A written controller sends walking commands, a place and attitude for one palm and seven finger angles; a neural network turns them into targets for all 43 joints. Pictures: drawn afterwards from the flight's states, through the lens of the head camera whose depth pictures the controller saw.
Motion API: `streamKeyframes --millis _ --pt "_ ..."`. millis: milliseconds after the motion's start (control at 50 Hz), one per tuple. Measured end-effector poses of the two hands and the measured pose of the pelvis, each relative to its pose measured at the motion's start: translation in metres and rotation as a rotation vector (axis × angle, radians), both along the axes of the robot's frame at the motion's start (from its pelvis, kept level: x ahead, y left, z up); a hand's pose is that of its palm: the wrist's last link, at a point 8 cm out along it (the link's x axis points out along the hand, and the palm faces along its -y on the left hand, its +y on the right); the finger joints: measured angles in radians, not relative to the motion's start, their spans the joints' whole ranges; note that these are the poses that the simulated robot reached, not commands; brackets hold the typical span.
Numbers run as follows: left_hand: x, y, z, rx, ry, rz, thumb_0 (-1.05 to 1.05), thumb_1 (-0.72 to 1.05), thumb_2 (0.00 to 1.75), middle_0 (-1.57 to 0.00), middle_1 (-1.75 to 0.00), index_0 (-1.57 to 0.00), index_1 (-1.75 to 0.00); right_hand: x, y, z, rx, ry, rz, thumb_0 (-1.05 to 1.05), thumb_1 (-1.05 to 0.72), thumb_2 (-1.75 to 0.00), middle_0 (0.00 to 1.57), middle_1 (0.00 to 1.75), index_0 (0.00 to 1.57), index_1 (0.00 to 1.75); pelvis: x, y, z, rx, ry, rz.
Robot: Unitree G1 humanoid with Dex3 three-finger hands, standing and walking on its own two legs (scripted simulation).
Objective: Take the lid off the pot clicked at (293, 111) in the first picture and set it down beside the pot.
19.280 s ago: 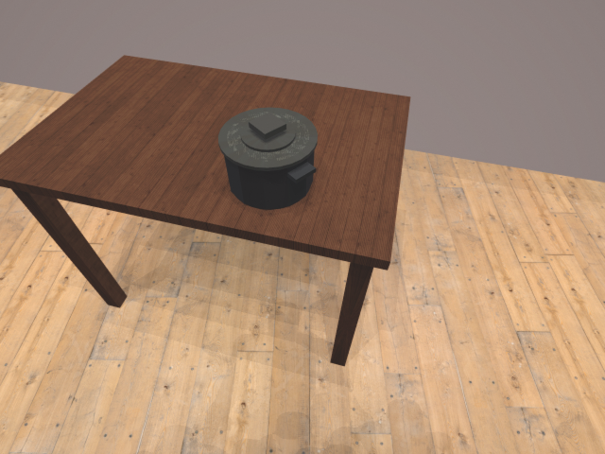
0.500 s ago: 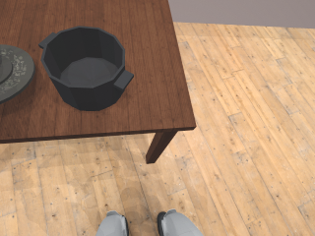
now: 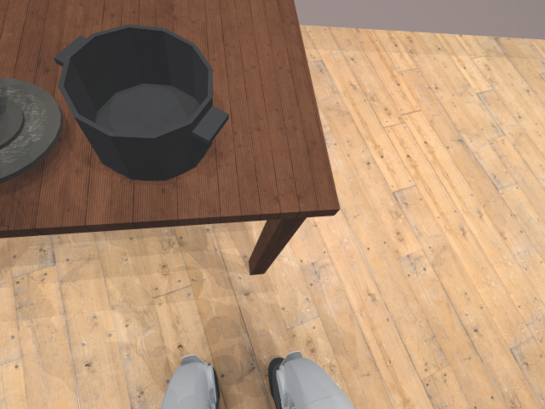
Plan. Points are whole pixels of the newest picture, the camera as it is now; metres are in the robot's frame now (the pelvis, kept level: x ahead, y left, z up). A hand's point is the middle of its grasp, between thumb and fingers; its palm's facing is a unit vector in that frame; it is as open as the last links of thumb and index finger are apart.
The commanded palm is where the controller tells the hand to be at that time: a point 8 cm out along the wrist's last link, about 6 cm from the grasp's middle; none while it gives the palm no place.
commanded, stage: lower the lid onto the table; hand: left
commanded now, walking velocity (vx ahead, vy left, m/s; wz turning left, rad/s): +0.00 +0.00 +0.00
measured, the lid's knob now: out of the picture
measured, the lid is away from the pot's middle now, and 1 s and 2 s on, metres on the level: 0.22 0.23 0.23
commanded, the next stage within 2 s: open the fingers wide in 0.32 s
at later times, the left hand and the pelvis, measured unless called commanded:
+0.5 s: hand out of the picture +0.50 +0.35 +0.02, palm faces -0.47 -0.11 -0.88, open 8.8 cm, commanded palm +0.53 +0.33 +0.07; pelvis +0.00 +0.00 -0.01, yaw +0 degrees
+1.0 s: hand out of the picture +0.49 +0.35 +0.02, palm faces -0.48 -0.11 -0.87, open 8.9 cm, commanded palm +0.53 +0.34 +0.07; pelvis -0.01 +0.00 -0.01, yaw +1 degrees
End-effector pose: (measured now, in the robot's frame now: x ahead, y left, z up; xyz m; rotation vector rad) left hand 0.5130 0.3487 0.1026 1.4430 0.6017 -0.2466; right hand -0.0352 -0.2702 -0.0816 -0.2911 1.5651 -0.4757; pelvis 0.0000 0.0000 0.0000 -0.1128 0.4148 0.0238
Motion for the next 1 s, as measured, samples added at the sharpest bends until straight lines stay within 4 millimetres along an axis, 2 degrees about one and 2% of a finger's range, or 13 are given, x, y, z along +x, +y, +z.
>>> streamKeyframes --millis 420,600,780,1000 --pt "0.002 0.003 -0.019 0.023 -0.016 -0.016 -0.01 0.21 0.84 -0.60 -1.01 -0.45 -0.92 0.005 0.005 -0.017 0.019 0.030 0.022 0.00 -0.90 -0.90 0.21 0.30 0.21 0.30 -0.005 0.000 -0.013 -0.008 0.037 0.006" --pt "-0.017 0.000 -0.023 0.003 -0.046 -0.013 -0.01 0.26 0.83 -0.57 -1.02 -0.41 -0.90 0.015 0.005 -0.020 0.068 0.014 0.035 0.00 -0.90 -0.90 0.21 0.30 0.21 0.30 -0.006 -0.001 -0.011 0.002 0.009 0.012" --pt "-0.019 0.000 -0.023 0.012 -0.036 -0.014 0.00 0.29 0.78 -0.55 -1.03 -0.38 -0.92 0.027 -0.003 -0.019 0.042 -0.033 0.056 0.00 -0.90 -0.90 0.21 0.30 0.21 0.30 -0.008 -0.003 -0.012 0.003 0.003 0.016" --pt "-0.017 0.001 -0.026 0.015 -0.035 -0.017 0.00 0.28 0.69 -0.48 -1.02 -0.39 -0.97 0.020 -0.005 -0.020 0.034 -0.008 0.045 0.00 -0.91 -0.90 0.21 0.30 0.21 0.30 -0.008 -0.004 -0.015 0.002 0.014 0.011"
